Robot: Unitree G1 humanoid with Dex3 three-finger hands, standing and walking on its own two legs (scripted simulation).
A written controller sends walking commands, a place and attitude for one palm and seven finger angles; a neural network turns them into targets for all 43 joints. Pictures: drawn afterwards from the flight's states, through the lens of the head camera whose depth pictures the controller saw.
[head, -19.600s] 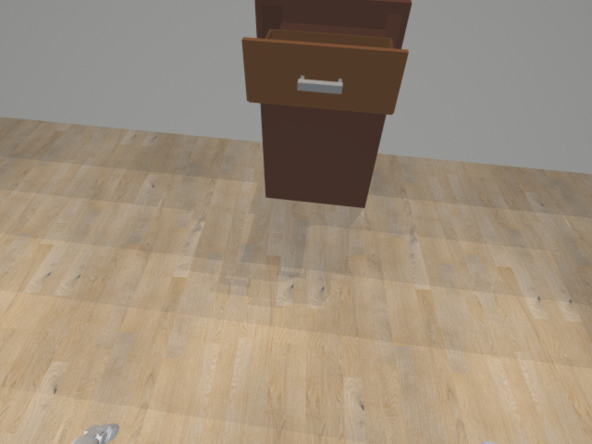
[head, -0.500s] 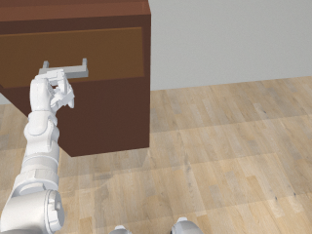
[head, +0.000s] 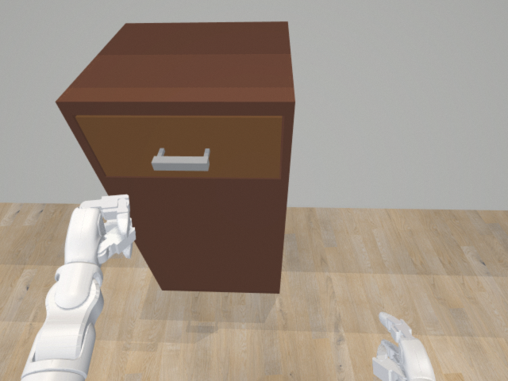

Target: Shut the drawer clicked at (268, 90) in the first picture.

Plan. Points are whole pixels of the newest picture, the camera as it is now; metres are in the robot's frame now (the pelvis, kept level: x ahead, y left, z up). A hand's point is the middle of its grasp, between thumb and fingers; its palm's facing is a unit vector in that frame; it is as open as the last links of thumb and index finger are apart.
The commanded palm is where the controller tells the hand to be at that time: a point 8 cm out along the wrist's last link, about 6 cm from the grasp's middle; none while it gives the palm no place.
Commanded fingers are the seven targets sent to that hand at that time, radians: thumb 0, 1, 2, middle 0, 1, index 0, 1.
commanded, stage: draw the hand back to the body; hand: left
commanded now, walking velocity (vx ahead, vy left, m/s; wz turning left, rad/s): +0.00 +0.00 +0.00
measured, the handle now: (182, 157) +0.57 +0.21 +0.01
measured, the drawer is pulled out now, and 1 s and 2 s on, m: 0.00 0.00 0.00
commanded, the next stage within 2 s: step back with the hand held close in 0.68 s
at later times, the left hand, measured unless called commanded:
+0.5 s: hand (48, 283) +0.19 +0.24 +0.17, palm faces +0.39 -0.83 -0.40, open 3.2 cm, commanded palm +0.13 +0.28 +0.19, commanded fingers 0.00 0.90 0.90 -1.40 -1.60 -1.40 -1.60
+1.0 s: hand (34, 284) +0.18 +0.25 +0.17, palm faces +0.37 -0.81 -0.46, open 3.2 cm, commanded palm +0.12 +0.29 +0.19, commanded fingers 0.00 0.90 0.90 -1.40 -1.60 -1.40 -1.60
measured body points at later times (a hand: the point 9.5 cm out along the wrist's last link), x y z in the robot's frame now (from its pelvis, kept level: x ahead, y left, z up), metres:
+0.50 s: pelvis +0.00 +0.00 +0.01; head -0.02 -0.03 +0.46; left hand +0.16 +0.28 +0.19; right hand +0.19 -0.22 -0.07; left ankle -0.03 +0.12 -0.73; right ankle -0.01 -0.13 -0.73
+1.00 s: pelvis -0.01 +0.01 +0.01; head +0.00 -0.01 +0.46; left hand +0.16 +0.29 +0.20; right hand +0.17 -0.23 -0.07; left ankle -0.03 +0.12 -0.73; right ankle -0.01 -0.13 -0.73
